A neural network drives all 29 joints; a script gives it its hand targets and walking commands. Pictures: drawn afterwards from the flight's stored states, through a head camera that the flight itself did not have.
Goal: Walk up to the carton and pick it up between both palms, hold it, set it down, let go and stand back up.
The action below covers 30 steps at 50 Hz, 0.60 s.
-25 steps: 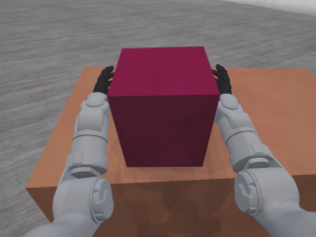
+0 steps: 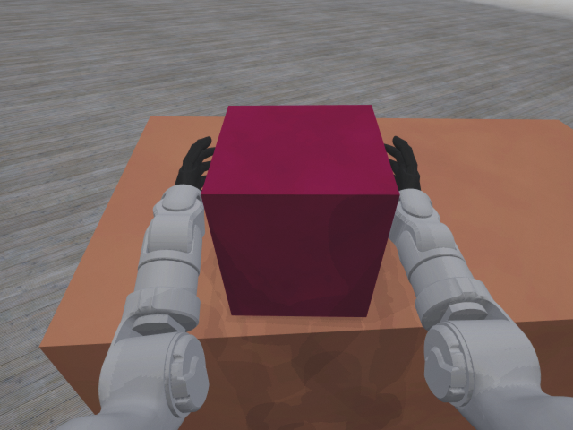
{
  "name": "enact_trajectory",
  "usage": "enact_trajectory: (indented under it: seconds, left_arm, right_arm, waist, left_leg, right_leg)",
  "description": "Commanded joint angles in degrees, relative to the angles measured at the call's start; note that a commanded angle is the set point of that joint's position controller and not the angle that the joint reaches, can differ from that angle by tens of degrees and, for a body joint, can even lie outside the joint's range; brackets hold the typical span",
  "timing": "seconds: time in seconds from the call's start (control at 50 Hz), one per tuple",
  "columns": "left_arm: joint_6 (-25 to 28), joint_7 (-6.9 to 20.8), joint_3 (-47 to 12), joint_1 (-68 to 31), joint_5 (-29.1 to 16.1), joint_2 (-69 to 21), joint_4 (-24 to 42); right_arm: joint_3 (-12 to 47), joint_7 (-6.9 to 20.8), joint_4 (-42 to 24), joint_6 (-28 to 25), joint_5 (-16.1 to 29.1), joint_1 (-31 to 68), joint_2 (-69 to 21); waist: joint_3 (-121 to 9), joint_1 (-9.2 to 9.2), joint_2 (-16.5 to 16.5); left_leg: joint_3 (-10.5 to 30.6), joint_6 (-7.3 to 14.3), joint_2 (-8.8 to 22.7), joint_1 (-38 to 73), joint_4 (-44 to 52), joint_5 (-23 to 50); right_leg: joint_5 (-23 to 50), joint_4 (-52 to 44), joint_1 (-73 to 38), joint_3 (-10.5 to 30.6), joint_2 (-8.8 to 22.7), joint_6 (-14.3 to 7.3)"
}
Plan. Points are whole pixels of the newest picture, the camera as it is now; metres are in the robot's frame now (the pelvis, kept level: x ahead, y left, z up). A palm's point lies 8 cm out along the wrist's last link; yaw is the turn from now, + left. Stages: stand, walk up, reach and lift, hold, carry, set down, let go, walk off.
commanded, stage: set down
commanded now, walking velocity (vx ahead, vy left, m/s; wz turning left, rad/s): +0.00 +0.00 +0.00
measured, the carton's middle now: (299, 214) +0.40 -0.03 +0.13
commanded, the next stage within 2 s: none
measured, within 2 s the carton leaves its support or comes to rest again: rests again in 1.14 s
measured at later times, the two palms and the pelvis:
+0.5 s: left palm (192, 199) +0.40 +0.13 +0.16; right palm (403, 200) +0.38 -0.17 +0.17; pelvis +0.00 +0.00 +0.00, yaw +0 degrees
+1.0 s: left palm (198, 203) +0.40 +0.12 +0.16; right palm (407, 210) +0.37 -0.18 +0.16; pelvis +0.00 +0.00 +0.00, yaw +0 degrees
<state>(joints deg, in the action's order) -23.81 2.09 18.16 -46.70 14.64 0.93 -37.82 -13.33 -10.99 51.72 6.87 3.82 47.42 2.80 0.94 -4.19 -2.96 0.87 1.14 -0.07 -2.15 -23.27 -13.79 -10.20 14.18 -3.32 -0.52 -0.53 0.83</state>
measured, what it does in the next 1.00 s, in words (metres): stands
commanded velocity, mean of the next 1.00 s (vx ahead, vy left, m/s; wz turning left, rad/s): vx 0.00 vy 0.00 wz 0.00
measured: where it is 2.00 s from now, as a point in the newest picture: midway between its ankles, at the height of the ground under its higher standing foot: outside the picture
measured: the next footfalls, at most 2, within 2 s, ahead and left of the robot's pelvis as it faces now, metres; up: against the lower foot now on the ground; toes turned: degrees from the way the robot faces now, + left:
none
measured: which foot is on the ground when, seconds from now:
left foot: down 0.00-1.00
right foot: down 0.00-1.00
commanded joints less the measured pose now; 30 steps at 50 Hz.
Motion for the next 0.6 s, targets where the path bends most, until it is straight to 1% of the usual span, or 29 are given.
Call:
enact_trajectory:
  seconds: [0.0, 0.2, 0.46, 0.58]
  left_arm:
    - [5.1, 7.1, -24.3, -42.0, -8.8, -34.6, 9.2]
    - [5.5, 7.6, -22.4, -39.4, -7.1, -34.3, 5.4]
    - [7.0, 8.3, -21.2, -37.9, -5.9, -34.1, 3.9]
    - [8.0, 8.4, -20.7, -37.3, -5.4, -34.4, 2.7]
  right_arm:
    - [10.6, 8.5, -14.0, -3.2, -3.4, 40.4, -31.8]
    - [8.8, 8.9, -12.3, -3.2, -4.6, 38.7, -31.3]
    - [6.9, 9.5, -12.1, -4.1, -6.7, 36.7, -31.3]
    - [6.0, 9.8, -12.1, -5.0, -7.7, 36.3, -31.6]
  waist:
    - [-25.3, -8.52, 5.9]
    - [-22.4, -8.10, 5.1]
    - [-21.1, -7.86, 5.2]
    - [-20.8, -7.45, 5.2]
  left_leg:
    - [-3.4, -6.8, 0.0, 13.4, 2.8, 29.7]
    - [-3.9, -6.3, -0.1, 11.7, 4.1, 25.7]
    - [-4.2, -6.4, 0.2, 10.5, 4.5, 23.8]
    - [-4.2, -6.5, 0.3, 9.7, 4.6, 22.5]
  right_leg:
    - [18.5, -0.6, 5.6, -5.3, -3.5, 1.1]
    - [16.4, -1.0, 5.1, -4.9, -3.2, 1.2]
    - [14.4, -0.9, 5.4, -4.9, -3.0, 1.0]
    - [12.9, -1.0, 5.8, -4.9, -2.8, 0.8]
